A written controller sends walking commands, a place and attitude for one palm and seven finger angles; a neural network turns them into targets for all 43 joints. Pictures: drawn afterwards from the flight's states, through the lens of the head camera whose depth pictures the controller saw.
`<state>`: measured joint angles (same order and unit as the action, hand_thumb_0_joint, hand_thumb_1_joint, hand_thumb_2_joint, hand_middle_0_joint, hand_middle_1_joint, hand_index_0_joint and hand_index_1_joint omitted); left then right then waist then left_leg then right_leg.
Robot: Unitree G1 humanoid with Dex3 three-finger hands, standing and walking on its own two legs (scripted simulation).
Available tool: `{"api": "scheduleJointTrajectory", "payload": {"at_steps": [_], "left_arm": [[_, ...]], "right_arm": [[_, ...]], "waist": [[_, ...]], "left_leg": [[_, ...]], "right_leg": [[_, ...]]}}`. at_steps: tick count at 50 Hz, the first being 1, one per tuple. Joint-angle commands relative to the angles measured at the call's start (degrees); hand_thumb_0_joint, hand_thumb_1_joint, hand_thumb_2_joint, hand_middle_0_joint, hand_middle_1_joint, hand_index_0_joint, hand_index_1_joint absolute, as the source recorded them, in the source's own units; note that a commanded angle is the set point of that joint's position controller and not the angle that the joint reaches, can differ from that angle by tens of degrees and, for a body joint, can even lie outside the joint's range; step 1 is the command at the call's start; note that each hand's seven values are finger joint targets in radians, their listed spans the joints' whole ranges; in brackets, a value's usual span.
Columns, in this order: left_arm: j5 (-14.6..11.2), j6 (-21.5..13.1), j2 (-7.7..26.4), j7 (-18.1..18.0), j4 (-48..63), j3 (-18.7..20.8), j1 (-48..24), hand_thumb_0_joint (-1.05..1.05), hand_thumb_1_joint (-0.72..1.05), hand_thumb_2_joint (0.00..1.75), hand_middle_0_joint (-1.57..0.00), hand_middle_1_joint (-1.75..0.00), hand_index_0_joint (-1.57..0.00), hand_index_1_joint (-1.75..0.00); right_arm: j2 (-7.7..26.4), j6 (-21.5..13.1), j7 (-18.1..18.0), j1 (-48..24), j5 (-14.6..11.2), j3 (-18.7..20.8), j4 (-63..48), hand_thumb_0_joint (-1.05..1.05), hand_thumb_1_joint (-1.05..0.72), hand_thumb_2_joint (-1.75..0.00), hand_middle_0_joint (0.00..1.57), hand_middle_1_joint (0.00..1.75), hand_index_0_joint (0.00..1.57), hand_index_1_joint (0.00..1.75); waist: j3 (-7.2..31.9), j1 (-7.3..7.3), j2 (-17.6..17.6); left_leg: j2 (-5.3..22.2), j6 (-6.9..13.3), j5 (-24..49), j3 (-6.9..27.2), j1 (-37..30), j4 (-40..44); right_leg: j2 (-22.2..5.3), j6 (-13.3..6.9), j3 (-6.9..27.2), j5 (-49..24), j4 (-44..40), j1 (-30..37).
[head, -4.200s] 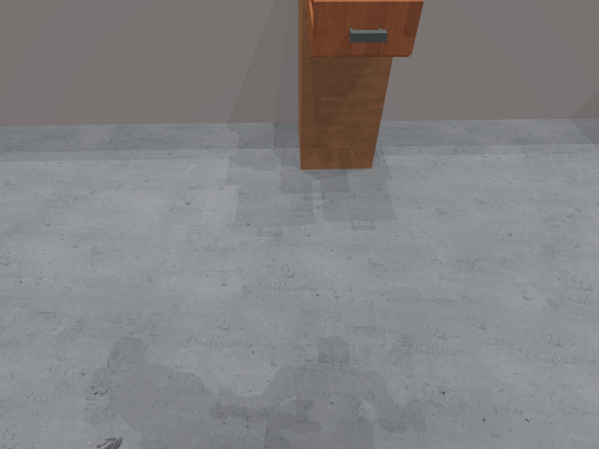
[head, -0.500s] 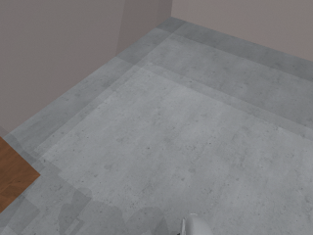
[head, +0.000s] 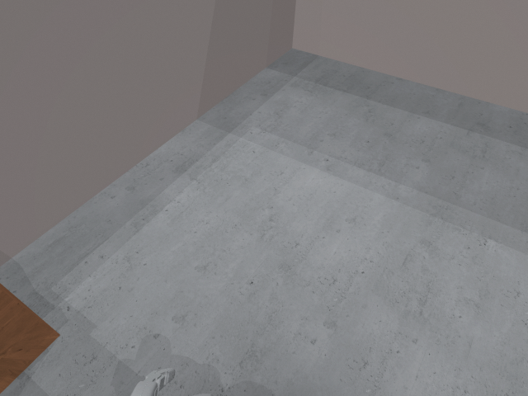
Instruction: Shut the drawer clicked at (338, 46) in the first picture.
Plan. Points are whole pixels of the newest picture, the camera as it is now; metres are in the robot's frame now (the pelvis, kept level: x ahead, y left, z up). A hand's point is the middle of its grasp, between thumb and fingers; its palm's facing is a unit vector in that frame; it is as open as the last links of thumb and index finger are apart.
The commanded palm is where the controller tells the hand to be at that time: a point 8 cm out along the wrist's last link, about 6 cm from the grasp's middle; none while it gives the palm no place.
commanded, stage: turn to face it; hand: left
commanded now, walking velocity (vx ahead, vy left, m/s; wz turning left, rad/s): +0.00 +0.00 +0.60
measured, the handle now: out of the picture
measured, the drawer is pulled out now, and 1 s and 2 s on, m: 0.30 0.30 0.30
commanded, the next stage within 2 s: take the last steps up to it in 1.56 s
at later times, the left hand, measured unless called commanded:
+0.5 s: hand out of the picture +0.03 +0.23 -0.15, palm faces +0.30 -0.91 -0.29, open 7.4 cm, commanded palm none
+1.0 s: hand out of the picture -0.12 +0.19 -0.18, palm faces +0.60 -0.76 -0.26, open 7.3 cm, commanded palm none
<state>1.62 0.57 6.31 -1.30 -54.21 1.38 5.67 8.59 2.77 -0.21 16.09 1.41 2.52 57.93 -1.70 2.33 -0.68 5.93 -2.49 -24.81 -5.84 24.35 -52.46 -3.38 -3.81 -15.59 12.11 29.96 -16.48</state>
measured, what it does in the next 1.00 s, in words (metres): steps on the spot, turning left: left foot, then right foot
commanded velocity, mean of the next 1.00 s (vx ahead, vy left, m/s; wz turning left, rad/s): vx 0.00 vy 0.00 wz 0.60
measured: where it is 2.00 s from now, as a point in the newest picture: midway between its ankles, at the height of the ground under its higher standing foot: outside the picture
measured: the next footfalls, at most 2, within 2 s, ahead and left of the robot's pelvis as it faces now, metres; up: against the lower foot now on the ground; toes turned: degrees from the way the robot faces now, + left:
left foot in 0.10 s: +0.05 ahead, +0.12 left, +0.00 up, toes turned +13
right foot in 0.54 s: +0.08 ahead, -0.13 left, +0.00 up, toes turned +15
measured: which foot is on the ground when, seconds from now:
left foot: up 0.00-0.08, down 0.10-0.54, up 0.56-0.92, down 0.94-1.00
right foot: down 0.00-0.10, up 0.12-0.52, down 0.54-0.94, up 0.96-1.00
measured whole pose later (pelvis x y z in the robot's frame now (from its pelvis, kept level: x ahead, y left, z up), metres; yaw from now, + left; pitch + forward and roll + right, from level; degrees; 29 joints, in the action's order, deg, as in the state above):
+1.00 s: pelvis -0.03 -0.01 -0.01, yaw +36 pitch +1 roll +0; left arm 1.3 3.6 15.4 -0.9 -52.3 4.0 13.3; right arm 13.8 1.8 1.6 7.4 1.2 3.6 51.3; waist -5.7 -1.1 3.4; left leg 0.8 1.3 -19.3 -4.7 18.0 -36.6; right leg -10.3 4.6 -9.6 29.2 50.6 -21.6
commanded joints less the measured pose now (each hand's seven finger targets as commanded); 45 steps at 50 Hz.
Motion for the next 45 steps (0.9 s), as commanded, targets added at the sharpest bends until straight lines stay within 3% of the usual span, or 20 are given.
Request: {"api": "scheduleJointTrajectory", "payload": {"at_steps": [1,3,4,5,6,9,11,20,23,25,26,27,28,29,31,33,36,40,43,45], "left_arm": [[0.00,-0.40,12.67,-1.05,2.80,4.10,4.42,0.00,0.90,0.90,-0.20,-0.30,-0.20,-0.30],[-0.70,0.17,12.06,-0.74,3.29,4.28,4.73,0.00,0.90,0.90,-0.20,-0.30,-0.20,-0.30],[-1.03,0.66,9.81,-0.42,4.60,4.14,5.43,0.00,0.90,0.90,-0.20,-0.30,-0.20,-0.30],[-1.09,0.88,7.35,0.09,7.37,3.49,2.51,0.00,0.90,0.90,-0.20,-0.30,-0.20,-0.30],[-0.23,1.23,8.49,0.01,7.94,3.57,-0.81,0.00,0.90,0.90,-0.20,-0.30,-0.20,-0.30],[-0.37,0.61,9.09,0.72,5.42,4.40,2.89,0.00,0.90,0.90,-0.20,-0.30,-0.20,-0.30],[-0.69,0.70,9.57,0.70,4.34,4.31,4.42,0.00,0.90,0.90,-0.20,-0.30,-0.20,-0.30],[-1.20,1.05,10.58,0.18,6.03,3.66,2.89,0.00,0.90,0.90,-0.20,-0.30,-0.20,-0.30],[-1.56,0.67,10.99,-0.04,5.91,3.55,6.30,0.00,0.90,0.90,-0.20,-0.30,-0.20,-0.30],[-1.43,-0.06,12.66,-0.26,5.37,3.89,10.68,0.00,0.90,0.90,-0.20,-0.30,-0.20,-0.30],[-0.71,-0.71,16.32,-0.66,5.52,4.60,12.37,0.00,0.90,0.90,-0.20,-0.30,-0.20,-0.30],[0.13,-0.90,21.61,-0.88,6.28,5.39,11.83,0.00,0.90,0.90,-0.20,-0.30,-0.20,-0.30],[-0.39,-0.65,20.82,-0.96,7.26,4.87,10.26,0.00,0.90,0.90,-0.20,-0.30,-0.20,-0.30],[-0.43,-0.71,19.16,-0.94,7.96,4.77,6.65,0.00,0.90,0.90,-0.20,-0.30,-0.20,-0.30],[-0.30,-0.74,15.60,-0.79,9.29,3.55,1.30,0.00,0.90,0.90,-0.20,-0.30,-0.20,-0.30],[-0.20,-0.98,15.25,-0.74,9.39,3.24,2.68,0.00,0.90,0.90,-0.20,-0.30,-0.20,-0.30],[-0.01,-0.71,16.52,-0.72,8.34,3.54,5.63,0.00,0.90,0.90,-0.20,-0.30,-0.20,-0.30],[0.26,-0.48,18.54,-0.50,6.75,4.12,9.18,0.00,0.90,0.90,-0.20,-0.30,-0.20,-0.30],[0.23,-0.18,19.89,-0.33,6.24,4.88,9.44,0.00,0.90,0.90,-0.20,-0.30,-0.20,-0.30],[-0.37,0.29,19.18,-0.04,5.95,4.89,8.91,0.00,0.90,0.90,-0.20,-0.30,-0.20,-0.30]], "right_arm": [[3.13,-1.01,0.67,1.77,-0.40,1.11,-4.37,0.00,-0.90,-0.90,0.20,0.30,0.20,0.30],[4.94,-1.23,0.73,4.50,-0.21,1.64,-4.26,0.00,-0.90,-0.90,0.20,0.30,0.20,0.30],[8.99,-1.59,0.70,5.88,0.13,2.51,-4.76,0.00,-0.90,-0.90,0.20,0.30,0.20,0.30],[13.92,-1.74,0.37,7.23,0.57,3.51,-6.06,0.00,-0.90,-0.90,0.20,0.30,0.20,0.30],[14.33,-1.99,-0.40,7.78,0.75,3.86,-4.93,0.00,-0.90,-0.90,0.20,0.30,0.20,0.30],[12.18,-3.10,-1.08,-0.28,0.10,2.92,-6.68,0.00,-0.90,-0.90,0.20,0.30,0.20,0.30],[12.08,-3.47,-1.21,-0.81,-0.19,2.85,-6.95,0.00,-0.90,-0.90,0.20,0.30,0.20,0.30],[15.60,-1.78,-0.27,-1.97,-0.03,4.26,-7.10,0.00,-0.90,-0.90,0.20,0.30,0.20,0.30],[16.70,-1.27,0.07,-4.99,0.01,4.72,-8.46,0.00,-0.90,-0.90,0.20,0.30,0.20,0.30],[15.95,-1.04,0.38,-7.14,-0.51,4.92,-9.58,0.00,-0.90,-0.90,0.20,0.30,0.20,0.30],[12.81,-0.98,0.74,-6.55,-1.02,4.56,-10.52,0.00,-0.90,-0.90,0.20,0.30,0.20,0.30],[9.23,-1.01,1.02,-7.42,-0.88,3.70,-12.57,0.00,-0.90,-0.90,0.20,0.30,0.20,0.30],[12.18,-0.54,0.92,-8.44,-0.06,4.32,-12.71,0.00,-0.90,-0.90,0.20,0.30,0.20,0.30],[11.78,0.07,1.15,-8.57,-0.02,4.61,-11.75,0.00,-0.90,-0.90,0.20,0.30,0.20,0.30],[11.67,0.65,1.93,-6.66,0.03,4.41,-9.64,0.00,-0.90,-0.90,0.20,0.30,0.20,0.30],[10.96,0.87,2.28,-6.25,-0.15,4.06,-9.31,0.00,-0.90,-0.90,0.20,0.30,0.20,0.30],[10.48,1.06,2.46,-9.57,-0.29,3.75,-10.10,0.00,-0.90,-0.90,0.20,0.30,0.20,0.30],[9.80,0.36,2.47,-13.64,-0.65,2.82,-11.52,0.00,-0.90,-0.90,0.20,0.30,0.20,0.30],[9.52,-0.49,2.12,-11.18,-0.88,2.36,-11.27,0.00,-0.90,-0.90,0.20,0.30,0.20,0.30],[10.88,-1.00,2.00,-7.33,-0.74,2.67,-10.52,0.00,-0.90,-0.90,0.20,0.30,0.20,0.30]], "waist": [[1.62,-2.38,7.00],[2.79,-0.76,2.67],[2.17,-0.15,-9.76],[0.09,1.58,-20.89],[1.36,2.98,-15.93],[4.79,-1.38,-7.46],[6.34,-1.37,-5.92],[4.83,0.17,-8.62],[5.76,-1.38,-9.06],[6.45,-3.77,-6.78],[7.01,-4.60,2.92],[3.97,-4.98,19.31],[3.75,-4.79,15.11],[1.68,-2.89,15.23],[-2.16,-0.22,10.72],[-1.53,-0.76,11.06],[-1.96,-2.69,10.76],[0.36,-5.18,11.82],[4.11,-4.77,13.57],[5.99,-2.75,10.38]], "left_leg": [[0.08,0.21,1.54,-1.05,-3.73,10.78],[0.07,1.05,9.11,-0.34,-11.28,21.44],[7.83,4.74,12.41,12.94,-13.36,29.96],[19.31,11.59,21.14,28.60,-12.89,37.68],[19.56,14.37,20.70,31.09,-11.58,38.93],[11.14,10.84,29.75,18.49,-16.48,33.74],[9.51,10.83,36.05,15.71,-18.56,32.69],[7.92,12.24,32.12,21.39,-17.14,31.63],[6.30,11.32,31.67,23.95,-12.86,29.78],[3.10,8.14,26.97,22.73,-6.57,25.21],[-1.75,4.29,15.66,18.15,2.83,16.91],[-10.23,-0.39,-6.67,7.18,13.11,2.69],[-6.95,0.48,-8.05,10.55,10.98,-7.59],[-6.03,0.36,-5.19,10.60,10.42,-13.41],[-3.90,-0.71,2.36,8.11,9.47,-18.53],[-3.89,-1.62,4.08,5.92,8.41,-17.40],[-3.24,-2.28,2.54,3.68,7.11,-10.62],[-3.40,-1.96,-1.44,1.18,3.50,2.27],[-4.23,-1.05,-0.13,-1.04,-2.01,12.35],[-4.45,-0.08,9.33,-1.05,-10.00,24.35]], "right_leg": [[-17.98,-3.28,10.39,-3.57,-9.11,1.91],[-15.97,0.42,6.88,1.68,-2.04,-2.66],[-10.31,4.13,3.87,10.28,7.63,-10.01],[-3.20,7.70,3.70,22.10,21.63,-18.31],[-2.55,6.99,10.52,21.82,32.10,-19.40],[-2.65,7.75,14.69,10.31,37.23,-20.58],[-2.44,8.61,14.79,9.19,35.28,-18.59],[0.45,9.07,14.30,13.36,17.90,-10.36],[2.25,8.32,13.51,11.13,8.30,-2.49],[1.58,7.88,13.24,1.56,-5.50,7.73],[-7.62,5.27,21.68,2.64,-13.83,15.98],[-23.28,-1.66,36.60,-2.08,-16.81,15.81],[-25.04,-4.53,34.26,-2.31,-16.19,8.34],[-21.40,-3.74,31.76,-0.54,-16.03,4.25],[-15.89,-1.89,21.02,-3.01,-13.77,1.33],[-14.60,-1.52,16.31,-5.66,-12.82,2.77],[-15.96,-2.06,14.16,-5.04,-12.97,5.09],[-18.28,-3.37,13.30,-13.68,-9.90,9.90],[-18.62,-2.42,10.80,-21.68,-4.55,12.48],[-16.93,1.36,6.69,-19.39,2.54,9.82]]}}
